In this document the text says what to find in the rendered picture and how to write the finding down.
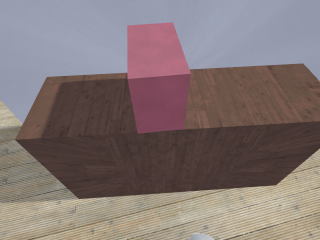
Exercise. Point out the pedestal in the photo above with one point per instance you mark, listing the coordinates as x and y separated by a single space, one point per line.
247 126

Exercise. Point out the carton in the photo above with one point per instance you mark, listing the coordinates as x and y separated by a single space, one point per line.
158 77

